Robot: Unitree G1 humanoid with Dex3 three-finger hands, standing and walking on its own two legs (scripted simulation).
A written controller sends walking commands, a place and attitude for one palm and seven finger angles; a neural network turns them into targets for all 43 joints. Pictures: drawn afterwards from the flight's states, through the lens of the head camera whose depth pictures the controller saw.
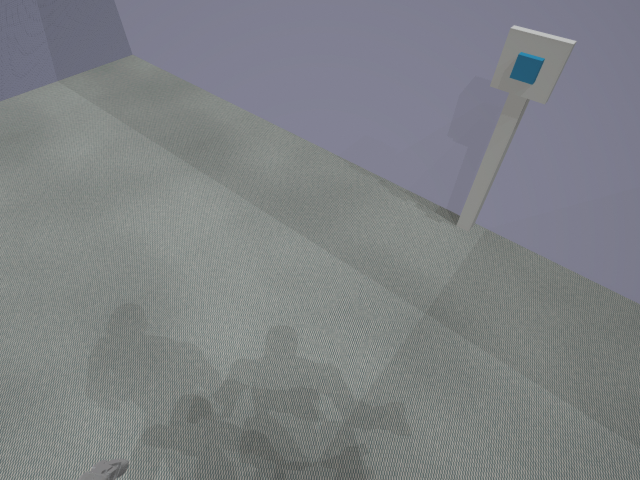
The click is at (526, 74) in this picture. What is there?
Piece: button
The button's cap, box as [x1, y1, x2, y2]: [510, 52, 544, 83]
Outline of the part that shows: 521,52 518,54 510,77 528,83 532,83 544,59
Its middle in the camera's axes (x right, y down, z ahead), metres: +0.62 -0.52 +1.17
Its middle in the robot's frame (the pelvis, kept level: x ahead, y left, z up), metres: +1.25 -0.56 -0.03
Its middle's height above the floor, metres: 0.74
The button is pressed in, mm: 0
